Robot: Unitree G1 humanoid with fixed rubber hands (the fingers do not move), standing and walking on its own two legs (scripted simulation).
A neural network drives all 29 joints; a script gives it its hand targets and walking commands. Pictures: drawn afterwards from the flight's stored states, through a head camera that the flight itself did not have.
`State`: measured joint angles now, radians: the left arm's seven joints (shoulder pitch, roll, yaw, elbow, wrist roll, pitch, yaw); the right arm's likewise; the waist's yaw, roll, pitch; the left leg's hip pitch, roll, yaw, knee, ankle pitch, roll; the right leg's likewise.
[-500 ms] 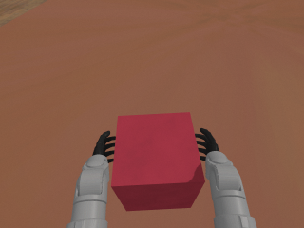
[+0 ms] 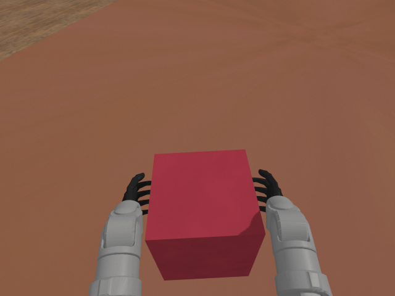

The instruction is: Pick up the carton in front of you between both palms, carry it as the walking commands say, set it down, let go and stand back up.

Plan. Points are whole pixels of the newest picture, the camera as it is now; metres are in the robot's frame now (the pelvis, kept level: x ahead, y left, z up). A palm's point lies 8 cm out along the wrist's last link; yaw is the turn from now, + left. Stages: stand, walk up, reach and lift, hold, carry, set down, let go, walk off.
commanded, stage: set down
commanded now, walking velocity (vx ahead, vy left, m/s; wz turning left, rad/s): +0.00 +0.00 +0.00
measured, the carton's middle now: (203, 217) +0.31 +0.00 -0.04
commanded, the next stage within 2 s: none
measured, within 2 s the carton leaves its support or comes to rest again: neither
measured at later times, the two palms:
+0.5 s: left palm (151, 213) +0.35 +0.13 -0.08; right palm (263, 209) +0.35 -0.16 -0.08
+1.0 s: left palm (162, 225) +0.40 +0.13 -0.25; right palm (252, 220) +0.41 -0.17 -0.25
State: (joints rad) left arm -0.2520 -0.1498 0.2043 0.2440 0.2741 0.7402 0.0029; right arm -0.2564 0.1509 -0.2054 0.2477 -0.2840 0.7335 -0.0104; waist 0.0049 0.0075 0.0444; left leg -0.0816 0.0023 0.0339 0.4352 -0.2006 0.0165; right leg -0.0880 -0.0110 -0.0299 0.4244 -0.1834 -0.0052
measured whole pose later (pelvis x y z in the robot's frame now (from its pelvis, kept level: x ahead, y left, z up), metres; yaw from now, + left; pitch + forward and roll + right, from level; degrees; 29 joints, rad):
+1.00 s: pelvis -0.03 -0.01 -0.17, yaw +0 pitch +40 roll +1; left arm -0.76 -0.14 0.50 0.56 0.24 0.26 0.05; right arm -0.82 0.05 -0.43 0.65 -0.26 0.25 -0.01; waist 0.00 0.01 -0.18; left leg -1.61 -0.05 -0.01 1.39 -0.48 -0.01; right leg -1.63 0.03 0.01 1.39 -0.46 -0.02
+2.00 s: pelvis -0.06 -0.02 -0.39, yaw +2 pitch +40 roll +4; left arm -1.36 0.11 0.38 0.78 -0.03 0.25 0.19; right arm -1.46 -0.31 -0.16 0.92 -0.02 0.27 -0.08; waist 0.00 0.04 0.29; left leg -2.23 -0.07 0.02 2.14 -0.63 -0.05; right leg -2.28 0.04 0.01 2.16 -0.59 -0.03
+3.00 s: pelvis -0.08 -0.02 -0.41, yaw +2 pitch +31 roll +3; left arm -1.50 0.17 0.49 1.00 0.08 0.19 0.03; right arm -1.57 -0.36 -0.33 1.07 -0.16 0.22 0.11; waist 0.00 0.05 0.47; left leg -2.18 -0.11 0.01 2.23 -0.61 -0.06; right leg -2.22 0.02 0.01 2.25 -0.58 -0.04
